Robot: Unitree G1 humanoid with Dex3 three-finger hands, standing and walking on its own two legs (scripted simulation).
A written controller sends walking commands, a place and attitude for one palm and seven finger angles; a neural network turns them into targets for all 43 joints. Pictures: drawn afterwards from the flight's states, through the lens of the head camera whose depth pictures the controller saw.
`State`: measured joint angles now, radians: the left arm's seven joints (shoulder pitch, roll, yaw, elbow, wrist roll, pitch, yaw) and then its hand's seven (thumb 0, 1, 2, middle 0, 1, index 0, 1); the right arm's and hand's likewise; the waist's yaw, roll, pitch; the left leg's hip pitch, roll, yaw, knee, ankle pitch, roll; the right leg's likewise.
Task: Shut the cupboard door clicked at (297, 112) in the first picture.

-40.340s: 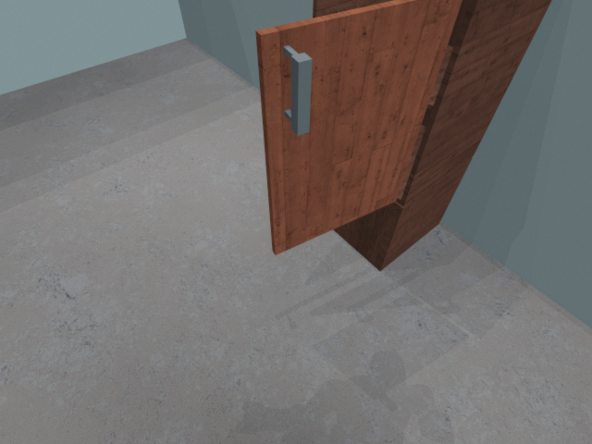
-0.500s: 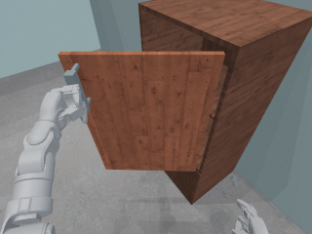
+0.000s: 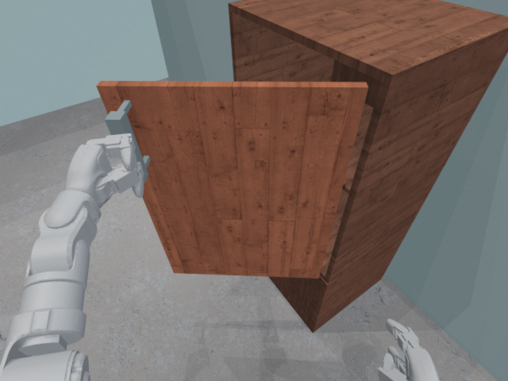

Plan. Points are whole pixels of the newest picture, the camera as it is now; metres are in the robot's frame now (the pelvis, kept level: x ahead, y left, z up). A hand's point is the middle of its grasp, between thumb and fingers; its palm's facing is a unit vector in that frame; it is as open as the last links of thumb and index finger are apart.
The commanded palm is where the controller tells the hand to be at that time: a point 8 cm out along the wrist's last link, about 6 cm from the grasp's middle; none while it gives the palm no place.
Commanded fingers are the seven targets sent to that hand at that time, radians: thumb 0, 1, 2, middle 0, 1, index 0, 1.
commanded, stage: push the door shut along its arc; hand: left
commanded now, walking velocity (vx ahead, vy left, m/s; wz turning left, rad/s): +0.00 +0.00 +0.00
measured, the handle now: (133, 142) +0.45 +0.24 +0.16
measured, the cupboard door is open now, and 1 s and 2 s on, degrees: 53 37 24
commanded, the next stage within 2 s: pull the fist back off the door in 1.70 s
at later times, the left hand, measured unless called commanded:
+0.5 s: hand (148, 145) +0.43 +0.20 +0.17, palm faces -0.12 -0.99 -0.05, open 3.1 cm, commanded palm +0.43 +0.25 +0.17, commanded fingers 0.00 0.90 0.90 -1.30 -1.50 -1.30 -1.50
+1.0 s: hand (182, 127) +0.49 +0.16 +0.17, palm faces -0.27 -0.96 -0.02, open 3.1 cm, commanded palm +0.49 +0.21 +0.17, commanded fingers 0.00 0.90 0.90 -1.30 -1.50 -1.30 -1.50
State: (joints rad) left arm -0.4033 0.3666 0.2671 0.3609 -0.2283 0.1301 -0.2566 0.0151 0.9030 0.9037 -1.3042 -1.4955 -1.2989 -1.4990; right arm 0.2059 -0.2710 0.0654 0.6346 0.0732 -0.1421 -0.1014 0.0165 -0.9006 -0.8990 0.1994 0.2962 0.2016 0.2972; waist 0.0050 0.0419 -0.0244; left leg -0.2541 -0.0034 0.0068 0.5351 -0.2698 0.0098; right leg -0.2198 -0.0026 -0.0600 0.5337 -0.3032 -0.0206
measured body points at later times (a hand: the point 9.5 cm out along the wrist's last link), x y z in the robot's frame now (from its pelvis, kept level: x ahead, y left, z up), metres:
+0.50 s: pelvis -0.01 +0.01 -0.01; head +0.02 +0.00 +0.44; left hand +0.43 +0.26 +0.18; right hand +0.09 -0.27 -0.11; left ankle +0.01 +0.12 -0.73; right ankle -0.01 -0.10 -0.73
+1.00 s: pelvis +0.00 +0.02 -0.01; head +0.06 +0.02 +0.43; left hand +0.50 +0.22 +0.17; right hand +0.03 -0.26 -0.12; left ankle +0.01 +0.12 -0.73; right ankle -0.01 -0.10 -0.73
